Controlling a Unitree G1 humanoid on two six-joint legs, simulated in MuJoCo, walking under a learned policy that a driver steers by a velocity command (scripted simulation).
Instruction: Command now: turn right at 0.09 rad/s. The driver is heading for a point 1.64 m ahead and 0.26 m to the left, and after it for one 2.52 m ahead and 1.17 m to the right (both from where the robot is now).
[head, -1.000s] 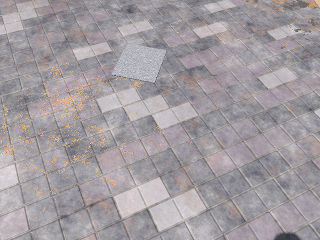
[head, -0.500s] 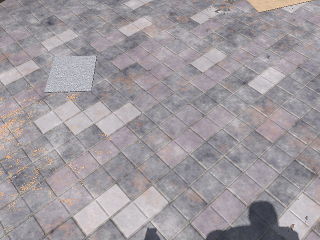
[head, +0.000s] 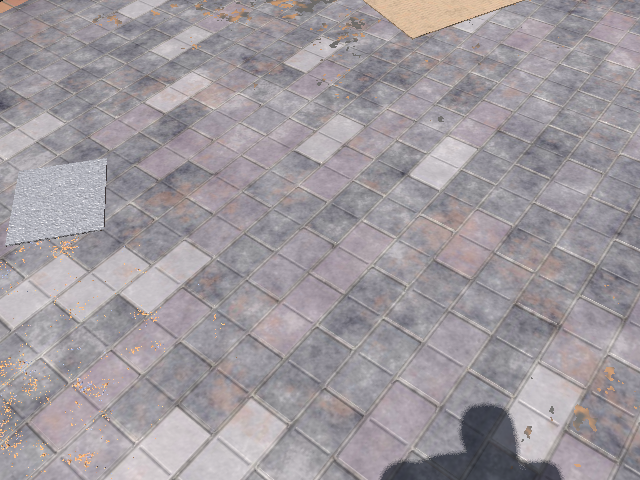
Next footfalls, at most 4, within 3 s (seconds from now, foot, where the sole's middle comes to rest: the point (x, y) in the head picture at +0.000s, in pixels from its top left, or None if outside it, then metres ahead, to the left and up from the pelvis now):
1.20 right None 0.45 -0.08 -0.77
1.72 left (257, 378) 0.74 0.18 -0.77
2.26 right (306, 260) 1.08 0.06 -0.77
2.78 left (194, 209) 1.29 0.38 -0.77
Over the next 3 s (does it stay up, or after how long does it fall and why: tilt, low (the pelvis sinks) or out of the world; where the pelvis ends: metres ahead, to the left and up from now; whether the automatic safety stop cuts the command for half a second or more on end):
stays up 1.27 0.28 0.01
